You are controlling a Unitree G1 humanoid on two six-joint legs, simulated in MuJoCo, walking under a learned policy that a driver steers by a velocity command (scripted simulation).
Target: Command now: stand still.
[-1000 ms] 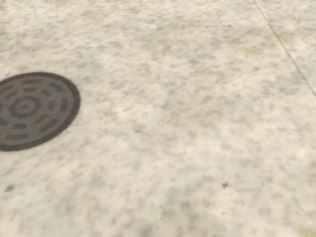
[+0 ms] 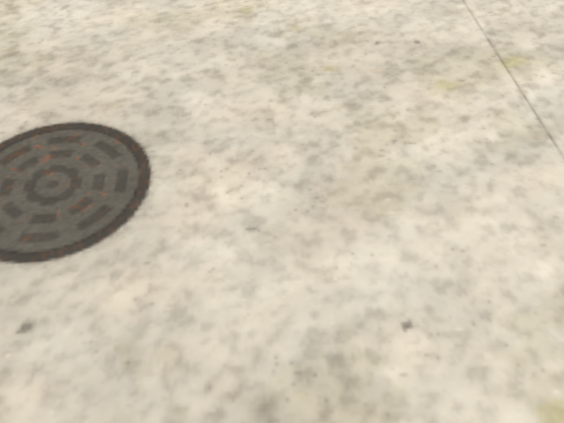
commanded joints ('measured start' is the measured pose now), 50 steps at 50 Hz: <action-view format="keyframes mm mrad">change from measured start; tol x2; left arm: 1 60 90 13 -12 0 -4 3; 43 134 67 17 -7 -14 -3 10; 48 65 11 9 -70 -22 -68 -16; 50 77 20 15 -76 -29 -86 -30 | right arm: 1 55 -92 -14 -18 0 -5 -3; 41 146 -50 -14 -11 3 -9 -9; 45 166 -106 -36 -24 23 -18 -14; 48 245 -171 -64 -16 31 -48 -3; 50 168 -168 -64 -51 27 -57 1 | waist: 1 0 0 21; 40 2 0 36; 41 2 3 10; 45 -13 54 126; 48 -39 189 112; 50 5 167 131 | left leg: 1 -6 23 -22 -94 85 18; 40 -12 21 -16 -81 94 15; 41 -1 12 -8 -88 -8 17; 43 -51 4 -19 -87 -356 49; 44 -91 31 -59 -108 -483 73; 46 -70 126 -202 -170 -568 133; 47 -28 202 -313 -225 -595 174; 48 -27 283 -432 -284 -611 219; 49 -79 321 -488 -314 -593 242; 50 -126 316 -462 -316 -556 231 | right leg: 1 -36 -1 -8 -81 96 -22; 40 -44 3 -11 -73 100 -25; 41 -33 15 -24 -73 11 -27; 43 -94 50 -54 -21 -292 -52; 44 -150 46 -48 -2 -388 -69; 45 -199 36 -41 27 -399 -80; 47 -281 40 -75 170 -266 -77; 48 -281 33 -86 266 -195 -82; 49 -258 9 -65 315 -185 -99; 50 -212 -2 -61 287 -210 -117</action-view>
